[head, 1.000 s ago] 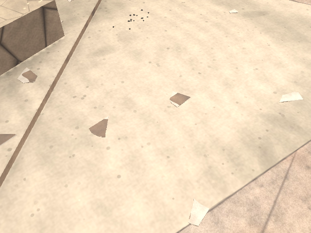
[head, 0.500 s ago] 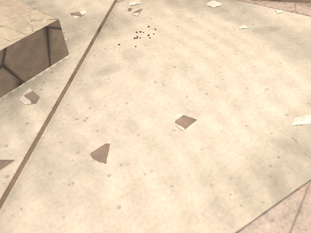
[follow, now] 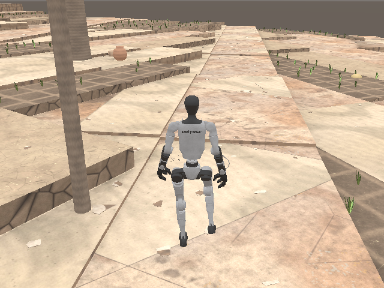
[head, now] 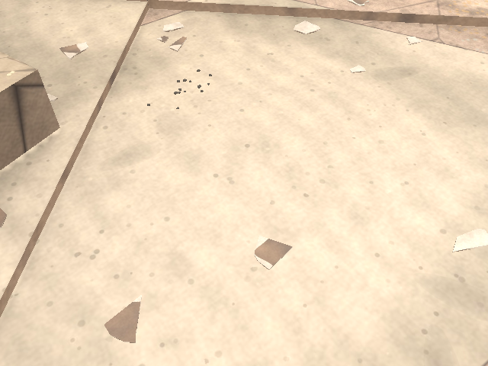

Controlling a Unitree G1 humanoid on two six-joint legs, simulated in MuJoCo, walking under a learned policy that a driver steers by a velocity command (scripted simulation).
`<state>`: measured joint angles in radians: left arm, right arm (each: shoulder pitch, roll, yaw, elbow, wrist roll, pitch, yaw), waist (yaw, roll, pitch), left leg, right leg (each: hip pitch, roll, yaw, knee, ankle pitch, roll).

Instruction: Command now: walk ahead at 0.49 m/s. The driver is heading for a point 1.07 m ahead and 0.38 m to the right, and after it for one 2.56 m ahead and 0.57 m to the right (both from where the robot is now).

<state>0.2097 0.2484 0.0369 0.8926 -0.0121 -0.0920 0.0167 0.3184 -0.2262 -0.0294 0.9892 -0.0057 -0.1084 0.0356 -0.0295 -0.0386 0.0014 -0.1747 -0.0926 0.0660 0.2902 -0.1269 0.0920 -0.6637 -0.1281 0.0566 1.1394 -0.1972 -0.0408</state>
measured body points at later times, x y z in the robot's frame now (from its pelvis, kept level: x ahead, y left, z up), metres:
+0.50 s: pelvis +0.28 -0.08 +0.00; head +0.29 -0.10 +0.45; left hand +0.33 +0.18 -0.12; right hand +0.37 -0.35 -0.14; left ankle +0.28 +0.08 -0.66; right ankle +0.30 -0.16 -0.74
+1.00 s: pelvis +0.54 -0.03 +0.00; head +0.57 -0.02 +0.44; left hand +0.65 +0.23 -0.14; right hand +0.61 -0.31 -0.12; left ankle +0.60 +0.07 -0.74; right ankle +0.47 -0.17 -0.65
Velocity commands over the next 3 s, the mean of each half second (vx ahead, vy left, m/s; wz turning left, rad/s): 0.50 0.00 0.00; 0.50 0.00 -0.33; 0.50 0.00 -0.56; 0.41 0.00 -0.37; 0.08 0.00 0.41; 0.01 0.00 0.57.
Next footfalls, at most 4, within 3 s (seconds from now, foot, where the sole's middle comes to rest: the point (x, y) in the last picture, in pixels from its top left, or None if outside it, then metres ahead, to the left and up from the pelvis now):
0.30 right None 0.34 -0.17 -0.78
0.84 left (225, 324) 0.64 0.06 -0.78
1.38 right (331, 266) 0.83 -0.27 -0.78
1.86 left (314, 184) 1.17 -0.26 -0.78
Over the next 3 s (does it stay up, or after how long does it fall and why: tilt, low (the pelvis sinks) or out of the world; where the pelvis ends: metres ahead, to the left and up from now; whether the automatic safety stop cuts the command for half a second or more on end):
stays up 1.06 -0.27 0.00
